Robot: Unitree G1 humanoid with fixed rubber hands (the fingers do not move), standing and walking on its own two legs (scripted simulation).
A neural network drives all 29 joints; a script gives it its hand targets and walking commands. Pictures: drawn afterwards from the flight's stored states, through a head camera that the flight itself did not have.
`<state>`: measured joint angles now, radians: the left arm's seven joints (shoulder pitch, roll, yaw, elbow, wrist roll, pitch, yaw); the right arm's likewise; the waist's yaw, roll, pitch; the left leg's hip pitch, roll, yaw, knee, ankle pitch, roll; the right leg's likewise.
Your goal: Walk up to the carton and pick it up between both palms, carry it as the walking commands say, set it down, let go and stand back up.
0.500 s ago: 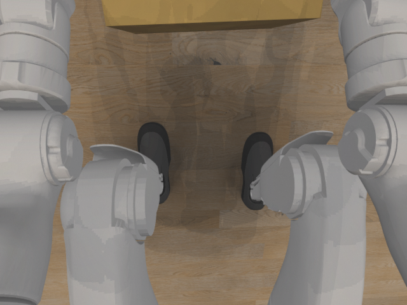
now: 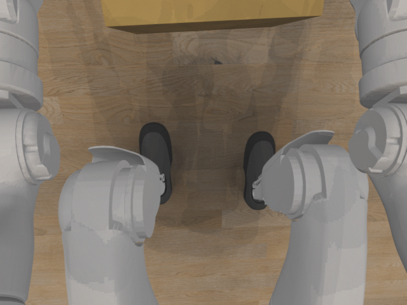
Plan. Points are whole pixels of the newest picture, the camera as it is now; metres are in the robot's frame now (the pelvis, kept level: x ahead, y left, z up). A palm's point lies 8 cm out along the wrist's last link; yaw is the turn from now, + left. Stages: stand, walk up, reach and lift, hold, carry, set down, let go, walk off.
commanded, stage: set down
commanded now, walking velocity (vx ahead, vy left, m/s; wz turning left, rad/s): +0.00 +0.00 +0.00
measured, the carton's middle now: out of the picture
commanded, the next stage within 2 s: let go in 1.38 s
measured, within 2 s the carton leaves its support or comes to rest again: neither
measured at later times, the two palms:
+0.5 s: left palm out of the picture +0.57 +0.24 -0.06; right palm out of the picture +0.57 -0.20 -0.07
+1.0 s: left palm out of the picture +0.58 +0.25 +0.08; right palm out of the picture +0.57 -0.20 +0.07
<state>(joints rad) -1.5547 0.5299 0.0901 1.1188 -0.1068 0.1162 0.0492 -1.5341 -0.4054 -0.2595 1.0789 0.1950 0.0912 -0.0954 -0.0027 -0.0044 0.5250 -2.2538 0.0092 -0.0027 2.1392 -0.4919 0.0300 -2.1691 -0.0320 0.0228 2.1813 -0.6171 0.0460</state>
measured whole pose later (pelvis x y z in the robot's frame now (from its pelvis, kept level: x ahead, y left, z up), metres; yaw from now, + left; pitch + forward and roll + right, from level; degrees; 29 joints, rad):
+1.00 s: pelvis -0.01 +0.00 +0.16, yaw +0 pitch +28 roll -1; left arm -1.51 0.61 0.13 0.69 -0.14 0.56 0.04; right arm -1.40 -0.44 -0.24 0.52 0.25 0.56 -0.12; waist 0.00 0.00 0.52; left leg -1.70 0.01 0.00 1.65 -0.44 0.02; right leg -1.65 -0.03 0.00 1.69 -0.53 0.03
